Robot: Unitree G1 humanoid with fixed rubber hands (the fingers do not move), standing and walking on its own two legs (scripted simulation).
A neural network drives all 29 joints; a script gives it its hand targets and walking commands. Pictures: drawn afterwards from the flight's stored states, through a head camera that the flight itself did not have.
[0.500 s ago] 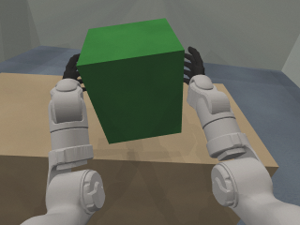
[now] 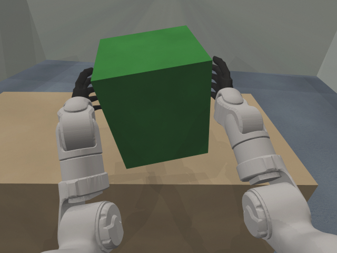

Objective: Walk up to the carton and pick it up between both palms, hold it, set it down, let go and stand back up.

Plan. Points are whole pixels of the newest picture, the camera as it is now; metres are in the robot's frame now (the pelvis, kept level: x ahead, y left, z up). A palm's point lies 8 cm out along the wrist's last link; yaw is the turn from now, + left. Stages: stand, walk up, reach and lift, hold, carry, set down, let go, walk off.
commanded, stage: hold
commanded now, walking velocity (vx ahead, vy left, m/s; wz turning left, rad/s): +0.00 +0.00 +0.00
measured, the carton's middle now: (155, 98) +0.42 +0.01 +0.24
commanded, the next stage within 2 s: none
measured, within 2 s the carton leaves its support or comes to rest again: neither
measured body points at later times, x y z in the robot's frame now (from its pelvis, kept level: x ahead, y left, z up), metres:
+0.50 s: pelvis -0.01 +0.00 +0.00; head -0.08 +0.02 +0.44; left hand +0.37 +0.17 +0.27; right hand +0.38 -0.13 +0.29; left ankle +0.03 +0.10 -0.75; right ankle +0.03 -0.07 -0.75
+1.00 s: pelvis +0.00 +0.00 +0.00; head -0.08 +0.02 +0.44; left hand +0.37 +0.17 +0.27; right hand +0.38 -0.14 +0.29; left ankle +0.03 +0.10 -0.75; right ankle +0.03 -0.07 -0.75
